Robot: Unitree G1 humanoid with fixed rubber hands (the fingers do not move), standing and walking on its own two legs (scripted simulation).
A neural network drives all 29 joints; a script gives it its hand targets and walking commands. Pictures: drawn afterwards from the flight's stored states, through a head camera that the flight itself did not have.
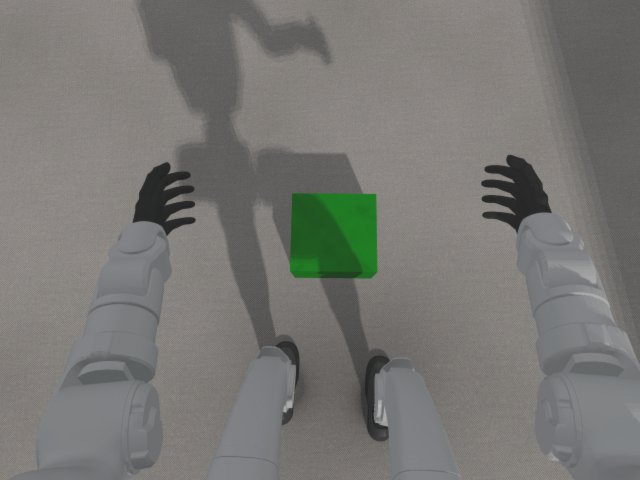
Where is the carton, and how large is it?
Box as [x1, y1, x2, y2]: [290, 193, 376, 277]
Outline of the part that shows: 292,193 290,271 295,277 371,277 376,272 375,194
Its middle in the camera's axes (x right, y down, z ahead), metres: +0.03 -0.02 +1.02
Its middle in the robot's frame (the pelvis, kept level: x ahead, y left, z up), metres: +0.50 +0.02 -0.62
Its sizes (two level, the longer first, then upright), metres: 0.210 0.196 0.141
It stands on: the floor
